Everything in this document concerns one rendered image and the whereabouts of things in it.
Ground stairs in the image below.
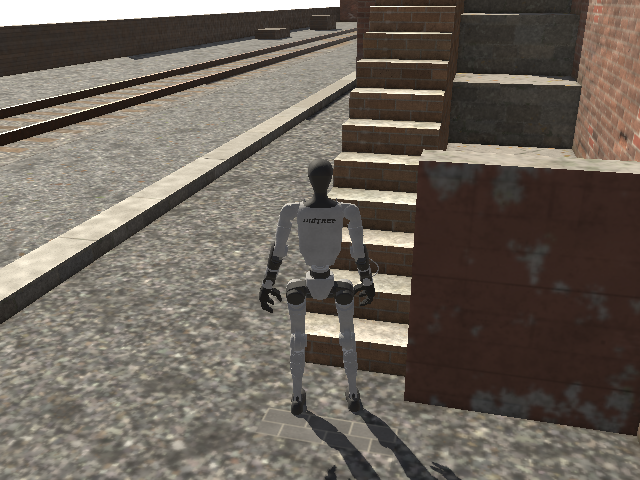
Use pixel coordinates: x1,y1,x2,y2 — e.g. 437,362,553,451
305,0,465,377

